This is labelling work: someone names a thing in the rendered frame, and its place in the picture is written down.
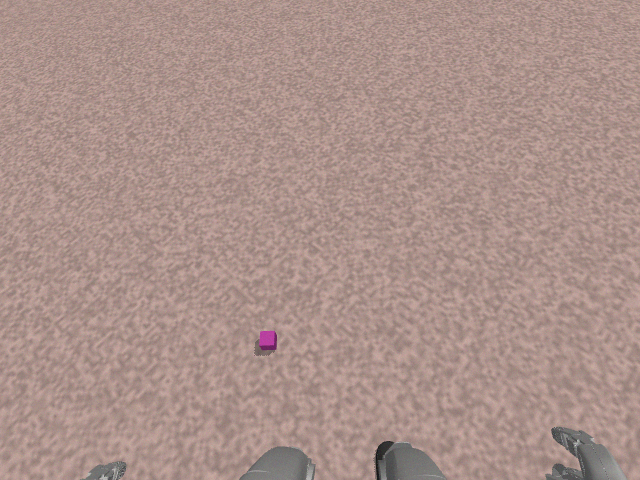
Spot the cube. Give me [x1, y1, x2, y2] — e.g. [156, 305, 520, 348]
[259, 331, 277, 350]

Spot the left robot hand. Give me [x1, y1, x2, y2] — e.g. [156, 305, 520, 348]
[81, 461, 127, 480]

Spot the right robot foot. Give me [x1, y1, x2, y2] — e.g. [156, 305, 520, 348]
[376, 441, 394, 480]

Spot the right robot hand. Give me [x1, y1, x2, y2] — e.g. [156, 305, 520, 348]
[545, 427, 627, 480]

